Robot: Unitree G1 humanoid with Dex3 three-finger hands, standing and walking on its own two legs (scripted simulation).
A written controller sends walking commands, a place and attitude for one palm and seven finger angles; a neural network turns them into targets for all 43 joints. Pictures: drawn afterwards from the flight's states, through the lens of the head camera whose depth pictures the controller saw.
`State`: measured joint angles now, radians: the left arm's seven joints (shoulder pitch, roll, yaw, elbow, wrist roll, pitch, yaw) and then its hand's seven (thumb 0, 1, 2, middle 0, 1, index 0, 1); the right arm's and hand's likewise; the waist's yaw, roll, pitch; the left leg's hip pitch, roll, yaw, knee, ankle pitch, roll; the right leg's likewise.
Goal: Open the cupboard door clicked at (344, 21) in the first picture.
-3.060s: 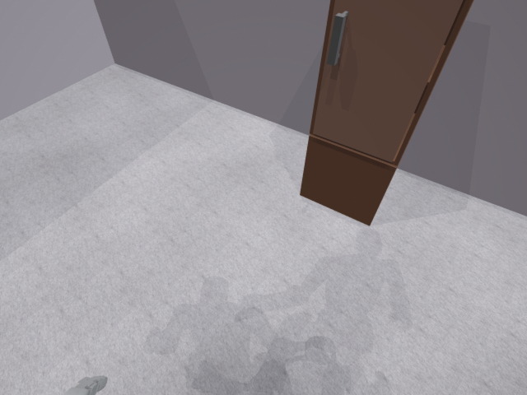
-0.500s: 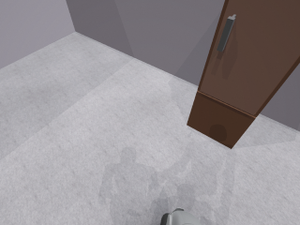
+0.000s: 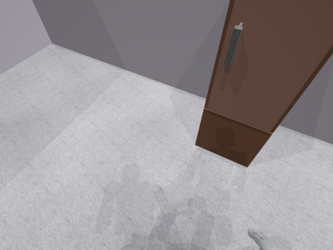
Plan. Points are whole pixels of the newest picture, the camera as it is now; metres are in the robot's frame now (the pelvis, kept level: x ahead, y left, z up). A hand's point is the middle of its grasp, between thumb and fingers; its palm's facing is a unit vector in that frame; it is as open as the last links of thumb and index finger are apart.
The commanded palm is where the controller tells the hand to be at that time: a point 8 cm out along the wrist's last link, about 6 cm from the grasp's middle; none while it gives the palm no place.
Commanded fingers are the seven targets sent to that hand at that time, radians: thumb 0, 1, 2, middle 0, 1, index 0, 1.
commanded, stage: turn to face it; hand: left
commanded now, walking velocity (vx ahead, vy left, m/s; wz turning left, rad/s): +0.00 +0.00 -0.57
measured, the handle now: (234, 44) +0.82 -0.16 +0.06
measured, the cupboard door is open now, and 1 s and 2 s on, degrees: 0 0 0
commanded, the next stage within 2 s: take the last steps up to it in 0.40 s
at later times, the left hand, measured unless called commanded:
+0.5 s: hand (106, 240) +0.15 +0.19 -0.16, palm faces -0.29 -0.93 -0.23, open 7.4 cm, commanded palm none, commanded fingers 0.00 0.90 0.90 -0.20 -0.30 -0.20 -0.30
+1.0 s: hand out of the picture +0.12 +0.18 -0.19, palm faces -0.30 -0.94 -0.17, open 7.3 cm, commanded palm none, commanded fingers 0.00 0.90 0.90 -0.20 -0.30 -0.20 -0.30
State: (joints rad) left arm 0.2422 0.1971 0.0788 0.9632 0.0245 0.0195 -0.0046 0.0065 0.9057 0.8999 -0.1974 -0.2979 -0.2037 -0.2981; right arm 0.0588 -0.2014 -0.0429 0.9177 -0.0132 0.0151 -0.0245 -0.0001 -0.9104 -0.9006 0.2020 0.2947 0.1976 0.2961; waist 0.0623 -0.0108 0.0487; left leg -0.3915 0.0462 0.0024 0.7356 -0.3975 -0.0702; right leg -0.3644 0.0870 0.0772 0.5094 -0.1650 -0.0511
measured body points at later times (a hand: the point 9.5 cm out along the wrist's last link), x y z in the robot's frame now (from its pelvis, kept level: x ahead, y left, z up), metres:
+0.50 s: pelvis +0.00 +0.02 +0.00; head +0.04 +0.01 +0.45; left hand +0.17 +0.24 -0.14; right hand -0.08 -0.21 -0.15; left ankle +0.01 +0.13 -0.73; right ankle -0.06 -0.09 -0.72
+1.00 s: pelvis +0.08 -0.01 -0.01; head +0.10 +0.01 +0.44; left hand +0.14 +0.23 -0.17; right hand +0.06 -0.25 -0.14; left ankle +0.15 +0.09 -0.73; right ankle -0.05 -0.08 -0.71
